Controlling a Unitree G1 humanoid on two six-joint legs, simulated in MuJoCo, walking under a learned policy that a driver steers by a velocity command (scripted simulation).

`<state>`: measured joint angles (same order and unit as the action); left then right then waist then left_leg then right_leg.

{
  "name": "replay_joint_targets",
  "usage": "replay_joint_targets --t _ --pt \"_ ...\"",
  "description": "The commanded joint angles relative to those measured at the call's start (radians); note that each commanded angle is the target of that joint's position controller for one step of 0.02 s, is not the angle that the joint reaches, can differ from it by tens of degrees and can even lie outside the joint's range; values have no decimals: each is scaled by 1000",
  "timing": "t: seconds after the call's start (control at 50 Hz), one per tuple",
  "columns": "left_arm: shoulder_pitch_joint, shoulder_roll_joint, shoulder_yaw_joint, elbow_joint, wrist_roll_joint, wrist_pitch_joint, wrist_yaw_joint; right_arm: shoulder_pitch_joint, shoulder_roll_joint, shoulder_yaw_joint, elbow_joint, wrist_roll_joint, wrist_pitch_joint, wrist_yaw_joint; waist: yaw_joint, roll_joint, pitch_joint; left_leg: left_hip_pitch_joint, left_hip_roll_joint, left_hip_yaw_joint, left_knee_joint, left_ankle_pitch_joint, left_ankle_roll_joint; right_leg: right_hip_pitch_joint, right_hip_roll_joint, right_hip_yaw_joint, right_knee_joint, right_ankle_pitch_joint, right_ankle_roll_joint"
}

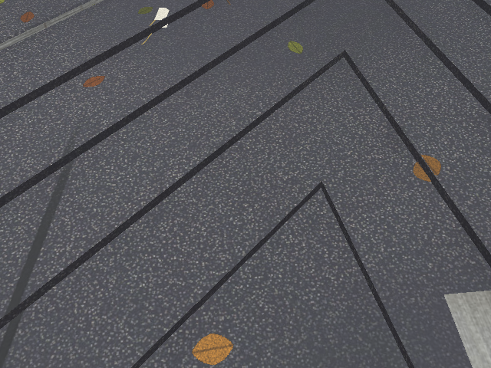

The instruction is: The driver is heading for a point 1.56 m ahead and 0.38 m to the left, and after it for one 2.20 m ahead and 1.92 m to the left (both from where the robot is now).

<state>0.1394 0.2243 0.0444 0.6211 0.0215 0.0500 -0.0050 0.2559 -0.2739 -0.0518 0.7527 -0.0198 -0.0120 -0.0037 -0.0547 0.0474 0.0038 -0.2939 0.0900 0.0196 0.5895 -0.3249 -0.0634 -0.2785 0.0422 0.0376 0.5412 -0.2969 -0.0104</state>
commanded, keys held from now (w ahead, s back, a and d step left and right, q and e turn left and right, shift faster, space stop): no key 0.02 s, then q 0.74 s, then no key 0.14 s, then w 0.10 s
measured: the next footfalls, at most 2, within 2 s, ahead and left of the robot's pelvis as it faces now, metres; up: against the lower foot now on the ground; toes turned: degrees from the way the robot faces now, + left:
right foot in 1.04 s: +0.14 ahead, -0.08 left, +0.00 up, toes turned +30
left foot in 1.40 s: +0.22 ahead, +0.27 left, +0.00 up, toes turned +25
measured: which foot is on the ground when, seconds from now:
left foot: down 0.00-1.00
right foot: down 0.00-0.44, up 0.46-1.00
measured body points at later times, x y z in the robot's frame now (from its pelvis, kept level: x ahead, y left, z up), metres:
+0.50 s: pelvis +0.01 +0.03 -0.01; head +0.04 +0.07 +0.44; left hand +0.12 +0.35 -0.12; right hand +0.21 -0.22 -0.09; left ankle +0.00 +0.11 -0.73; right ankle -0.02 -0.12 -0.69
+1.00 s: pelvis +0.05 +0.04 +0.00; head +0.06 +0.06 +0.45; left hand +0.09 +0.35 -0.09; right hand +0.30 -0.15 -0.08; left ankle +0.00 +0.11 -0.73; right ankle +0.11 -0.11 -0.72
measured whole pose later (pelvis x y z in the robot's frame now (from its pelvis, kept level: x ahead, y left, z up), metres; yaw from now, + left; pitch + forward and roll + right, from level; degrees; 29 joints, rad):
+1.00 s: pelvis +0.05 +0.04 +0.00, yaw +26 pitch +2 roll -1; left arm 0.14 0.28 0.09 0.68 -0.01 -0.01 0.01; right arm 0.20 -0.27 -0.05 0.67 0.00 0.03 -0.02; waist -0.02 -0.02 0.00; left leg -0.25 -0.12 -0.19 0.54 -0.29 0.07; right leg -0.32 0.00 0.08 0.64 -0.31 0.08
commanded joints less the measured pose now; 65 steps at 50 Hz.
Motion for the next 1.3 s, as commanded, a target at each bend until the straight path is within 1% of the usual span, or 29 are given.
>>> replay_joint_targets --t 0.02,0.06,0.14,0.22,0.28,0.32,0.4,0.42,0.44,0.46,0.48,0.5,0.54,0.58,0.68,0.78,0.9,0.96,1.02,1.04,1.06,1.08,1.1,1.12,1.14,1.18,1.24,1.26,1.3 --pt "-57 120 32 -67 -2 -21 -8 -25 -100 -17 -72 -12 -12 7 21 -184 -87 4 2 -7 -63 175 -10 103 -154 164 -114 240 -81" --pt "-27 108 28 -59 3 -26 -11 -5 -109 -21 -51 2 -11 16 36 -109 -44 10 1 -15 -76 215 10 103 -111 113 -97 255 -42" --pt "-28 137 47 -53 -4 -23 3 -18 -112 -23 -50 23 -8 10 50 -89 -42 -43 -7 -36 -43 264 26 182 -121 85 -60 444 -51" --pt "-12 157 68 -56 -12 -6 21 -40 -116 -32 -78 32 11 -3 57 -123 -69 -107 -34 -28 75 188 22 203 -218 116 -81 503 -126" --pt "-19 162 76 -56 -18 -8 26 -52 -98 -39 -99 30 32 -4 59 -202 -55 -171 -56 -8 218 -128 21 179 -319 163 -119 516 -198" --pt "-29 181 82 -53 -21 -19 26 -66 -93 -43 -118 36 42 3 65 -205 -42 -223 -38 -22 316 -277 26 174 -374 174 -129 544 -233" --pt "-102 204 90 -47 -42 -8 34 -14 -77 -48 -116 45 40 23 15 -194 -73 -62 -68 47 118 -43 56 107 -331 39 -49 504 -149" --pt "-99 191 87 -40 -49 -5 37 21 -81 -54 -102 40 36 25 0 -167 -84 27 -99 63 13 74 75 66 -301 -10 19 414 -104" --pt "-48 157 81 -29 -41 -7 35 46 -133 -72 -101 30 29 18 8 -26 -89 144 -60 -57 -93 340 119 -39 -226 -98 197 215 -20" --pt "-65 84 56 -78 6 -9 35 64 -279 -102 -131 23 17 6 30 302 -87 298 216 -505 -163 766 274 -346 -65 -158 559 -332 100" --pt "-125 108 56 -94 -13 -17 39 87 -258 -83 -152 -15 -4 23 -23 209 -197 284 304 -638 -218 754 430 -374 -19 53 704 -445 94" --pt "-130 152 65 -88 -31 -18 42 32 -245 -79 -157 -18 -18 31 -5 104 -131 268 275 -554 -211 723 429 -420 -32 70 781 -388 90" --pt "-95 181 79 -51 -19 -18 54 -44 -208 -69 -156 27 -10 17 36 -5 -90 241 192 -432 -181 647 340 -440 -63 76 759 -215 85" --pt "-66 173 81 -36 -18 -14 51 -72 -193 -60 -161 42 7 -1 60 18 -98 188 130 -367 -199 622 296 -350 -57 72 723 -104 98" --pt "-89 135 71 -35 -18 -19 46 -42 -185 -62 -160 40 19 -26 39 47 -99 247 87 -363 -220 524 277 -352 -41 77 560 -15 128" --pt "-108 145 75 -39 -20 -41 49 -46 -187 -66 -161 34 29 -39 31 76 -82 230 84 -430 -226 388 286 -344 -45 100 441 -5 140" --pt "-99 132 63 -36 -22 -57 37 -70 -163 -53 -154 18 34 -28 19 95 -73 134 59 -436 -197 368 292 -181 -58 68 266 -46 124" --pt "-77 123 54 -30 -28 -74 14 -83 -133 -37 -151 18 31 -15 18 105 -62 63 27 -461 -237 55 292 -58 -41 23 128 -42 92" --pt "-10 109 52 -16 -27 -102 -4 -78 -112 -22 -141 28 22 -9 65 72 -28 -21 -25 -469 -199 -111 245 122 -24 -17 -114 36 30" --pt "55 143 58 -11 -22 -110 0 -73 -83 -13 -143 20 11 -8 81 11 -47 -94 -58 -429 -97 -130 202 227 -115 77 -129 59 -16" --pt "125 237 81 10 -13 -114 3 -28 -34 -3 -155 17 -6 -6 43 -191 -67 -231 -192 -234 100 -206 141 320 -245 268 -162 34 -114" --pt "208 270 99 42 -14 -118 -7 -98 -84 -16 -184 41 -24 -10 93 -316 -10 -402 -206 -128 243 -289 106 318 -379 544 -288 -154 -251" --pt "238 235 93 49 -25 -127 -8 -163 -163 -42 -191 54 -32 -14 129 -252 82 -519 -145 -137 393 -318 89 308 -430 618 -329 -241 -289" --pt "229 213 84 52 -32 -130 -3 -163 -156 -47 -183 50 -35 -12 112 -200 101 -543 -110 -148 451 -251 89 296 -403 569 -330 -275 -266" --pt "212 194 77 46 -39 -132 3 -148 -135 -42 -173 41 -36 -4 104 -191 93 -552 -86 -133 463 -176 84 306 -362 501 -338 -266 -239" --pt "192 181 70 45 -36 -130 9 -177 -93 -31 -173 33 -52 14 102 -180 82 -522 -49 -101 394 -38 79 290 -303 367 -365 -103 -196" --pt "182 181 72 54 -37 -123 6 -232 -21 -4 -166 26 -68 32 117 -188 51 -333 -71 -15 189 73 58 186 -220 176 -362 132 -164" --pt "193 195 75 61 -41 -122 6 -247 -10 1 -170 27 -70 35 124 -203 41 -270 -80 1 125 89 54 158 -213 146 -359 162 -162" --pt "235 216 79 75 -53 -119 1 -269 -37 -5 -177 34 -73 40 134 -217 32 -186 -96 14 50 96 55 134 -231 155 -349 169 -168"
Velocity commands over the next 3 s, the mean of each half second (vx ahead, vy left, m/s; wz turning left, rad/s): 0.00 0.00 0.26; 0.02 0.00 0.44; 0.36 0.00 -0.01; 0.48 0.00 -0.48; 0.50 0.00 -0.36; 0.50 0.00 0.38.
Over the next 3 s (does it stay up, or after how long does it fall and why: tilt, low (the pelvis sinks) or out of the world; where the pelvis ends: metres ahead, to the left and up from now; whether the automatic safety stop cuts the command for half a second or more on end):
stays up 0.95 0.19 0.05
